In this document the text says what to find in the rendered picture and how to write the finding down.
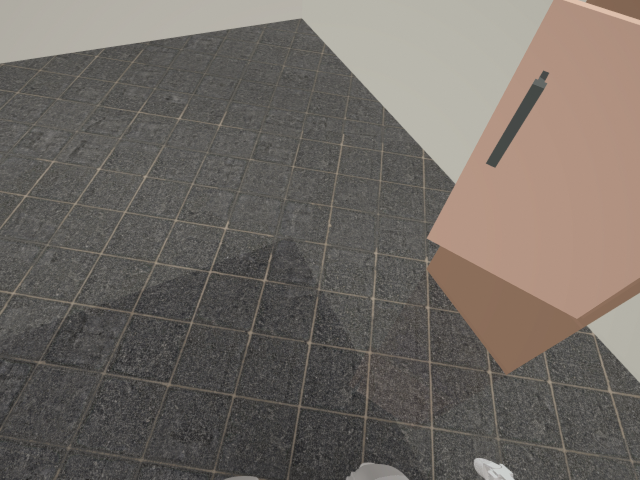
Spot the cupboard door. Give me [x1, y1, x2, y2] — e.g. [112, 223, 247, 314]
[427, 0, 640, 319]

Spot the robot right hand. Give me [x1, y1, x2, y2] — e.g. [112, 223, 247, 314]
[474, 458, 514, 480]

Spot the handle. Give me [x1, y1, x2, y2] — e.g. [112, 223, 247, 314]
[486, 71, 549, 168]

